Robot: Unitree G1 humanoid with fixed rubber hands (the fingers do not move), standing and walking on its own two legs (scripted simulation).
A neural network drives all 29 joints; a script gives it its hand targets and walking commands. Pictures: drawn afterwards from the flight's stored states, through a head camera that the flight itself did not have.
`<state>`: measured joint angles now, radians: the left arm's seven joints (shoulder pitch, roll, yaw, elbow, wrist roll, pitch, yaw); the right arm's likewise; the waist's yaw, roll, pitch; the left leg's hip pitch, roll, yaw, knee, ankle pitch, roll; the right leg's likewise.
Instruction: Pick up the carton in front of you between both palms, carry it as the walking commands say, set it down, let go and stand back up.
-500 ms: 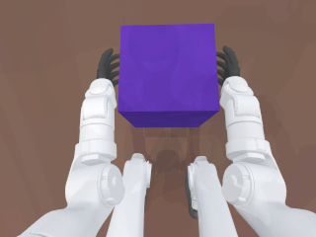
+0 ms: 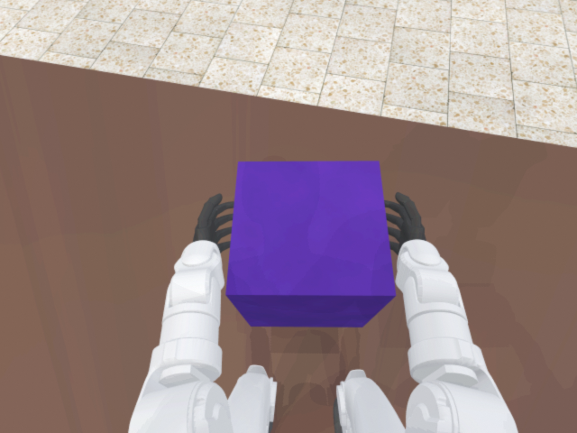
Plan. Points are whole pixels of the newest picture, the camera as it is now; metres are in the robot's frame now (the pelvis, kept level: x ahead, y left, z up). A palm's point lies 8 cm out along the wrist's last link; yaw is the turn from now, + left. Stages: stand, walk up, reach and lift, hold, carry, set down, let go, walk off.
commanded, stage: reach and lift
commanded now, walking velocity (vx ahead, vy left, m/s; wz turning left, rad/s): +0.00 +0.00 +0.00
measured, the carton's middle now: (307, 253) +0.38 +0.01 -0.10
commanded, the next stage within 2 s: hold in 1.44 s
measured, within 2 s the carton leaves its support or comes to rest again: neither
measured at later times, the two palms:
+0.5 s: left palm (181, 234) +0.32 +0.15 +0.11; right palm (458, 235) +0.33 -0.15 +0.11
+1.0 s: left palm (178, 228) +0.32 +0.15 +0.12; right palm (461, 230) +0.33 -0.15 +0.12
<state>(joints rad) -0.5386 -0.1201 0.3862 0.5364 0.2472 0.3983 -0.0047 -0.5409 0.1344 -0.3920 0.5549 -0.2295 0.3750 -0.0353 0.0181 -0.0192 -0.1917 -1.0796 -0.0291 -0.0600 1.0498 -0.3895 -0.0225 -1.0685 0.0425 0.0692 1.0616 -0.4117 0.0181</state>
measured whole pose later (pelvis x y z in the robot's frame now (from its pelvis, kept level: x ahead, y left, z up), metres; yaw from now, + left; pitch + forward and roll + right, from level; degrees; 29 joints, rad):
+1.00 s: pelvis +0.03 +0.00 +0.09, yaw +0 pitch -5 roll +0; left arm -0.32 -0.17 0.28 0.33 0.30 0.64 -0.03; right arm -0.32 0.17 -0.30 0.35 -0.31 0.62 0.02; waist 0.01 -0.01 0.04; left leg -0.14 -0.01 -0.07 0.41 -0.19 -0.01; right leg -0.13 0.02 0.08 0.42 -0.21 0.01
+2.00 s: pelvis +0.02 +0.00 +0.09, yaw +0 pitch -8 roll +0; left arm -0.29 -0.16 0.24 0.23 0.27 0.76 -0.02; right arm -0.30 0.16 -0.26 0.24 -0.28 0.74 0.02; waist 0.00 -0.01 0.05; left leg -0.06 -0.02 -0.07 0.38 -0.18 -0.01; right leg -0.05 0.01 0.08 0.39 -0.20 0.01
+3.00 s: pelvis +0.03 +0.00 +0.09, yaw +0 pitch -4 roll +0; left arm -0.25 -0.15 0.20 0.19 0.25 0.78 -0.01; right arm -0.25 0.15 -0.21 0.20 -0.27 0.77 0.00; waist 0.01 0.00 -0.03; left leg -0.15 -0.01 -0.06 0.44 -0.26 -0.01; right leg -0.14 0.02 0.08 0.46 -0.29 0.01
